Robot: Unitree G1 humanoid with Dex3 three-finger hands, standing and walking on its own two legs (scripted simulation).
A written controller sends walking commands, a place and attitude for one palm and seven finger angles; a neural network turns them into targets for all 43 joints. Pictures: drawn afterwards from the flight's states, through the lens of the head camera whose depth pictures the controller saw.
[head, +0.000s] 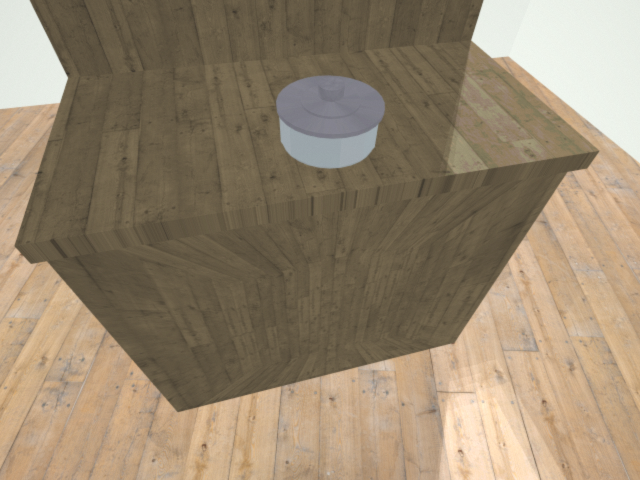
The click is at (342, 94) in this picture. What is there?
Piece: lid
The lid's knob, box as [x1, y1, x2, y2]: [318, 77, 344, 101]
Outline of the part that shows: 318,82 318,95 320,98 328,101 334,101 340,99 343,96 344,83 342,80 334,77 326,77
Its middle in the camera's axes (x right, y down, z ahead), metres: +0.02 -0.24 +0.61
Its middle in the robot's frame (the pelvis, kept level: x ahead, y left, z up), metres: +0.64 +0.02 +0.16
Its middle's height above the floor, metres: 0.93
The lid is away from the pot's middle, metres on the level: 0.00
